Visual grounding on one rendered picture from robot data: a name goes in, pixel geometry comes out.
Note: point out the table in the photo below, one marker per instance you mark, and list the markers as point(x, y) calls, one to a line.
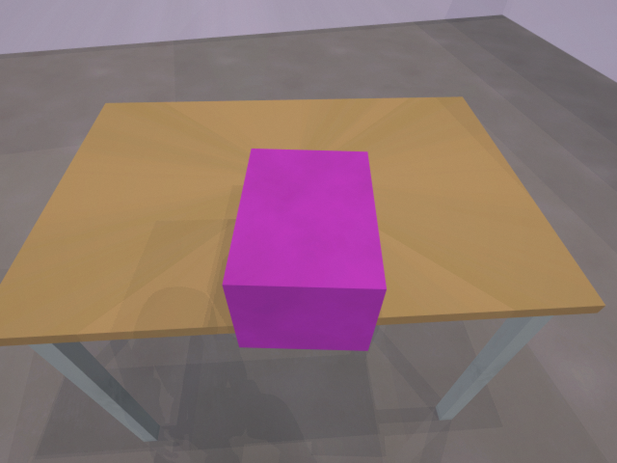
point(134, 241)

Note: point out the carton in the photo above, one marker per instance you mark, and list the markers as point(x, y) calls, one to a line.
point(305, 267)

